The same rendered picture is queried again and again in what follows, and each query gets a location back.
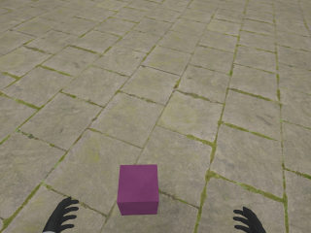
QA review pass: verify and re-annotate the robot right hand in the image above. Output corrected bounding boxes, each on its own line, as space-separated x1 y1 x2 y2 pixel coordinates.
233 207 266 233

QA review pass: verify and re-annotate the carton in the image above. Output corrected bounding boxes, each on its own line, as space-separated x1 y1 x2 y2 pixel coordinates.
117 164 159 216

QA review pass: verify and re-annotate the robot left hand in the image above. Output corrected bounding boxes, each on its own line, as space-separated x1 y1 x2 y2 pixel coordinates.
42 196 80 233

